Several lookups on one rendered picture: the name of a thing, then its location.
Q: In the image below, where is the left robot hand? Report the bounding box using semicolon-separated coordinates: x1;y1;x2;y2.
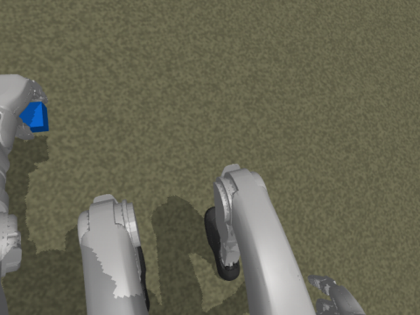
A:
0;74;48;140

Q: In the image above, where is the small box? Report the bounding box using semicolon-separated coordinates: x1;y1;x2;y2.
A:
19;102;49;133

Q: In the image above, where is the left robot arm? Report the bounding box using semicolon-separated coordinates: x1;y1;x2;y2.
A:
0;108;22;315

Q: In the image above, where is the right robot foot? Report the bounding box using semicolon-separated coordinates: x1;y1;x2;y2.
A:
204;207;240;281

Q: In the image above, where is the right robot hand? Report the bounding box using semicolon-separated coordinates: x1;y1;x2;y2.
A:
308;275;365;315

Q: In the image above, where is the left robot foot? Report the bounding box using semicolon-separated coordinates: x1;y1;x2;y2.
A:
137;246;150;311

